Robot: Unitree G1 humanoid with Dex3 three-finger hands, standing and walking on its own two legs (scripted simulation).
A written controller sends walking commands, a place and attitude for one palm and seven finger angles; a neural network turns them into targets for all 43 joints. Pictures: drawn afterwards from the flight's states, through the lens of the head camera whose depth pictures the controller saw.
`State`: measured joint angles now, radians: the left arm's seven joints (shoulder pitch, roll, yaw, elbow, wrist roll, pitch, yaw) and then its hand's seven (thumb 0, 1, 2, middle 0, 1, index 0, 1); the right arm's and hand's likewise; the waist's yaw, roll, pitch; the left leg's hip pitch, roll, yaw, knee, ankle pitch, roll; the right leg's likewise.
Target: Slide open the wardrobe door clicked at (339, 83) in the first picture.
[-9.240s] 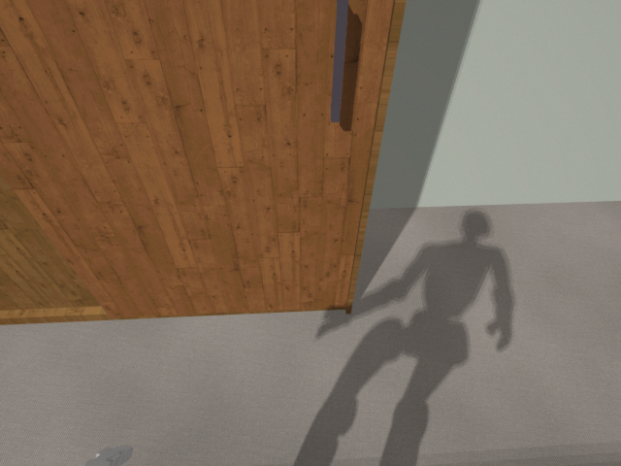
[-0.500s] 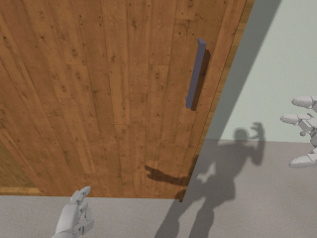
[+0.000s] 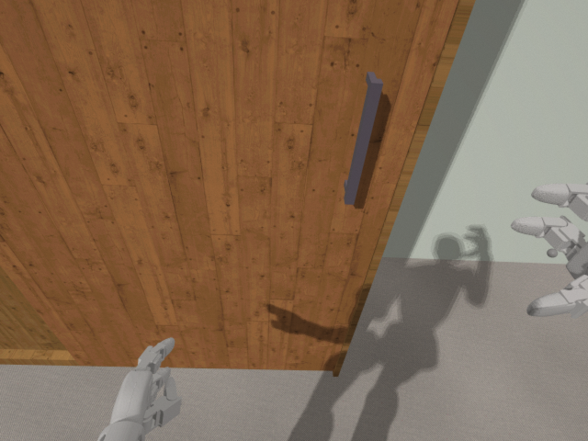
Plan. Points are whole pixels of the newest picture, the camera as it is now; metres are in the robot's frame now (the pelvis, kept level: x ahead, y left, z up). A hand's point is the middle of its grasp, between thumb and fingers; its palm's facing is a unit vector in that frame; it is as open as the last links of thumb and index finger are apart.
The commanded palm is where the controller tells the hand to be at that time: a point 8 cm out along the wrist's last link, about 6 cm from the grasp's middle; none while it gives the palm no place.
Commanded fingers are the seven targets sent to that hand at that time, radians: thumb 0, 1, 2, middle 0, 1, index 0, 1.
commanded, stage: move the hooked fingers beside the handle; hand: right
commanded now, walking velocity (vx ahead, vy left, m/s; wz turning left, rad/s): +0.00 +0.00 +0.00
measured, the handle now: (359, 143) +0.51 -0.10 +0.18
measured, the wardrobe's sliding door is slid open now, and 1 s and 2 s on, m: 0.00 0.00 0.00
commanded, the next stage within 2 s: none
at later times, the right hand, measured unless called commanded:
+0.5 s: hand (499, 220) +0.33 -0.24 +0.20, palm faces +0.03 +1.00 -0.03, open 14.0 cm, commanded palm +0.30 -0.28 +0.20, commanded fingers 0.00 0.50 -0.30 0.30 1.20 0.30 1.20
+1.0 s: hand (453, 196) +0.38 -0.20 +0.19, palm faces +0.03 +1.00 -0.01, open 14.0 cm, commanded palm +0.36 -0.25 +0.19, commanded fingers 0.00 0.50 -0.30 0.30 1.20 0.30 1.20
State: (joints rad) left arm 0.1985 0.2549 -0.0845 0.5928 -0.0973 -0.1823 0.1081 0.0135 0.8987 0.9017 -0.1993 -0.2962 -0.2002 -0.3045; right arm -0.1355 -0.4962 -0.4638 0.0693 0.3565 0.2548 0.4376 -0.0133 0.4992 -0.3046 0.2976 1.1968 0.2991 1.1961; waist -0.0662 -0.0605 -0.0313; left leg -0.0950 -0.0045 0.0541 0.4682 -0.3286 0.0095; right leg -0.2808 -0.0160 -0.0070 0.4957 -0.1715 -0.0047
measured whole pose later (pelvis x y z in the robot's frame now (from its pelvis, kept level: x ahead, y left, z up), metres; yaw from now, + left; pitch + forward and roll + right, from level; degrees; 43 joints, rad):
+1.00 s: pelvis +0.00 +0.01 +0.00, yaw +1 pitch -1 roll +0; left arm 0.23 0.26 -0.05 0.63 -0.08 -0.10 0.11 0.01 0.90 0.90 -0.20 -0.30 -0.20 -0.30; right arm -0.45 -0.39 -0.30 0.35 0.25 0.23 0.23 -0.01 0.50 -0.30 0.30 1.20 0.30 1.20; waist -0.01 -0.04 -0.04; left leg -0.13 -0.01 0.03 0.47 -0.33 0.02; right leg -0.30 -0.03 -0.03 0.48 -0.17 0.00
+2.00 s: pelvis +0.02 +0.00 +0.00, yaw +2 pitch +2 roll +0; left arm 0.32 0.26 -0.01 0.67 -0.07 -0.04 0.09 0.01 0.90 0.90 -0.20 -0.30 -0.20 -0.30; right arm -0.66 -0.33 -0.27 0.61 0.19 0.11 0.13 -0.01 0.50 -0.30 0.30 1.20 0.30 1.20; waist 0.03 -0.03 -0.05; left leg -0.19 -0.02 0.01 0.50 -0.35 0.01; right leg -0.36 -0.04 -0.04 0.52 -0.20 0.00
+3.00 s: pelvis +0.01 +0.01 +0.00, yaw +3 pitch +2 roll +0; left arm 0.30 0.24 -0.02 0.68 -0.05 -0.04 0.07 0.01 0.90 0.90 -0.20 -0.30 -0.20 -0.30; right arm -0.72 -0.25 -0.22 0.66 0.16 0.10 0.03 -0.01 0.50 -0.30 0.30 1.20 0.30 1.20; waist 0.04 -0.04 -0.05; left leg -0.19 -0.02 0.01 0.51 -0.34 0.02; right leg -0.35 -0.04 -0.04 0.51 -0.18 0.00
